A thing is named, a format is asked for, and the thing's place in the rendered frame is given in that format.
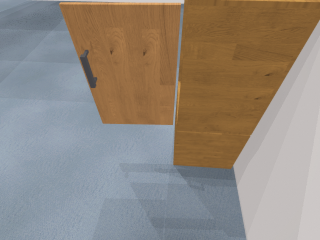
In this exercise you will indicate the cupboard door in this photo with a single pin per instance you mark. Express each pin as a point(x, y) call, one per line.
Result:
point(133, 52)

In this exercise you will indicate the handle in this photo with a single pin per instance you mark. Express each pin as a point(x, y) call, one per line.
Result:
point(84, 60)

